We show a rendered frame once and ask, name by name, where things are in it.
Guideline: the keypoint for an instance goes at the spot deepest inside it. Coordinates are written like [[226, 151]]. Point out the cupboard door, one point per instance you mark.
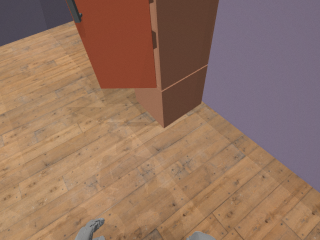
[[117, 37]]

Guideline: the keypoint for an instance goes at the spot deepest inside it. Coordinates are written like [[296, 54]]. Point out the handle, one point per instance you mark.
[[74, 11]]

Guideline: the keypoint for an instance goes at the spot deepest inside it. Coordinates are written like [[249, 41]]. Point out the left robot hand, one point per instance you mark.
[[86, 233]]

